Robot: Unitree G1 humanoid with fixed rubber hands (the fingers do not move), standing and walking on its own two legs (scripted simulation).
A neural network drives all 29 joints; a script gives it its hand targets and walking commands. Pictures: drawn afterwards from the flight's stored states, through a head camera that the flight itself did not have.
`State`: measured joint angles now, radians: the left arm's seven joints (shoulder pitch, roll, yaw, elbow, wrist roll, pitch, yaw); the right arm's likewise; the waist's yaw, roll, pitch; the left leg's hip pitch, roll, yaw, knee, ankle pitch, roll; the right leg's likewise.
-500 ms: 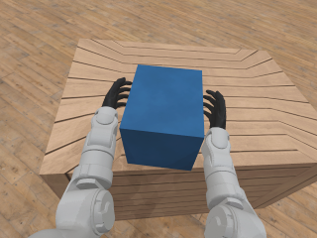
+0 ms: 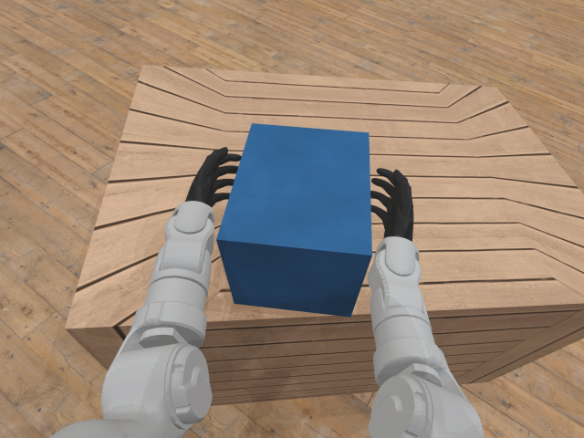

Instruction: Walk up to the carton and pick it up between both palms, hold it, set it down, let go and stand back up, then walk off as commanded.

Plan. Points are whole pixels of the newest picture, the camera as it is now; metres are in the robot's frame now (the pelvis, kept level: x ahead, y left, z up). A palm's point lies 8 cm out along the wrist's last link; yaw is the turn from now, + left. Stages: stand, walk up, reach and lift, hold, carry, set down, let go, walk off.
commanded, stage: set down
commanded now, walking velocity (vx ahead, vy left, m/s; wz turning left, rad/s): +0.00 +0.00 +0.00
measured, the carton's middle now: (300, 219) +0.42 -0.02 +0.04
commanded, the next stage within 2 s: none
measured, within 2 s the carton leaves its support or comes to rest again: rests again in 1.38 s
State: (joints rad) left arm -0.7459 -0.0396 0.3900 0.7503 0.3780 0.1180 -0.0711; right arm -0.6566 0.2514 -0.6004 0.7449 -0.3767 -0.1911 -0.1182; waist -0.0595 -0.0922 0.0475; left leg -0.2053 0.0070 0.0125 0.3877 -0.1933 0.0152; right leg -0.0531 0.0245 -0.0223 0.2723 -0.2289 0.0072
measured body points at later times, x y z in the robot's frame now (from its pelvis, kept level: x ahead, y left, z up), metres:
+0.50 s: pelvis +0.01 +0.00 +0.00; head +0.04 +0.04 +0.45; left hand +0.44 +0.12 +0.07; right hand +0.39 -0.15 +0.08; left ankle +0.01 +0.11 -0.75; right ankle -0.06 -0.11 -0.75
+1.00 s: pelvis +0.01 -0.01 +0.00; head +0.06 +0.03 +0.44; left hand +0.44 +0.12 +0.05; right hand +0.39 -0.16 +0.06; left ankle +0.01 +0.11 -0.75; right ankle -0.06 -0.11 -0.75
